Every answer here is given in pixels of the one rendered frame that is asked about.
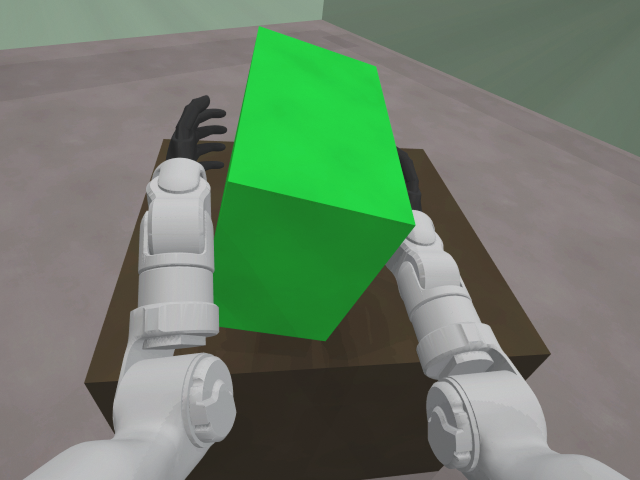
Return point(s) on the right robot hand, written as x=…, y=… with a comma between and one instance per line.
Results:
x=411, y=180

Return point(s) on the left robot hand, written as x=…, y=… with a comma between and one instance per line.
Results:
x=183, y=143

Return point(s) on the left robot forearm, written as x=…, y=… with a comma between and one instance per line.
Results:
x=176, y=264

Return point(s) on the right robot upper arm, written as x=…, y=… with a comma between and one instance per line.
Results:
x=489, y=426

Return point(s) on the pedestal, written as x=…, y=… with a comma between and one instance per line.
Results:
x=352, y=407

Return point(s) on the carton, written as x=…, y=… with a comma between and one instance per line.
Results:
x=315, y=202

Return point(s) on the left robot upper arm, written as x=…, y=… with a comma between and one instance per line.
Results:
x=168, y=412

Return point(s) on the right robot forearm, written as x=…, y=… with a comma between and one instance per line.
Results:
x=452, y=339

